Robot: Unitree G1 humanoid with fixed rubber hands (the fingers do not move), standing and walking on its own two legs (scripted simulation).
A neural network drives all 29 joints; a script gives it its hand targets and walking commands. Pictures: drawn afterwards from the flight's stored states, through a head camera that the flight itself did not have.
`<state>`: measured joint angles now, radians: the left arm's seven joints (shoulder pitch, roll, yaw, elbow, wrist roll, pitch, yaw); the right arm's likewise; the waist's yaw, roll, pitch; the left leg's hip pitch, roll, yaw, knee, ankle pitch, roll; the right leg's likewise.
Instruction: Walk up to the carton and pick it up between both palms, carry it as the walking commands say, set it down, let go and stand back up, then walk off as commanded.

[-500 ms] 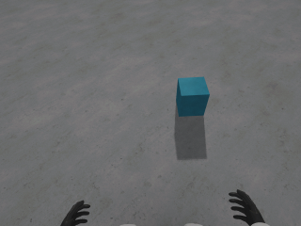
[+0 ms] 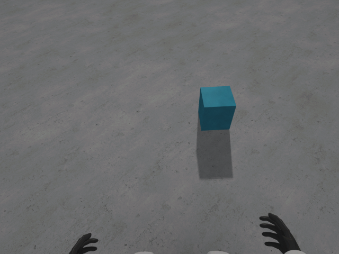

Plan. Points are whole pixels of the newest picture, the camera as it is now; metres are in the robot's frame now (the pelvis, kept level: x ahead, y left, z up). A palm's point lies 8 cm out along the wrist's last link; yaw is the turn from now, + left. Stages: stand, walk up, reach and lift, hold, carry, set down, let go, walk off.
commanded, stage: stand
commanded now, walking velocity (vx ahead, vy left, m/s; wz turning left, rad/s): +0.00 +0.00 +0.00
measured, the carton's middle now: (215, 108) +1.11 -0.25 -0.62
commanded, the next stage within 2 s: walk up in 0.20 s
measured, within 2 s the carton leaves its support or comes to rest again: neither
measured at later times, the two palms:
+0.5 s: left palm out of the picture +0.12 +0.27 -0.10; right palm (300, 253) +0.14 -0.26 -0.08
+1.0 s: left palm (100, 223) +0.20 +0.22 -0.09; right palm (328, 202) +0.25 -0.37 -0.07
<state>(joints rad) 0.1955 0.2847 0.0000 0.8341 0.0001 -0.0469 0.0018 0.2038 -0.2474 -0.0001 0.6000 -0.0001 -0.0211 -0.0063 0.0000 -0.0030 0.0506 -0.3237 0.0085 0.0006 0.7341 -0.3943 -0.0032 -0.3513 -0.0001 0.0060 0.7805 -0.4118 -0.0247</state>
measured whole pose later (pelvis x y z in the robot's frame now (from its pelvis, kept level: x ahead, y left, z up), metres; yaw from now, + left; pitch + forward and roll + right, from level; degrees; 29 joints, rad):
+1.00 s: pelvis +0.12 -0.08 +0.00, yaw -3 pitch +0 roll -1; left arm 0.33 0.40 0.02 0.75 0.00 -0.09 -0.04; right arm 0.22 -0.36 0.00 0.60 0.00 -0.08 0.00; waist 0.00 0.01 0.07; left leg -0.56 0.07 0.00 0.85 -0.37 0.00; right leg -0.24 0.08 -0.09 0.69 -0.46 -0.10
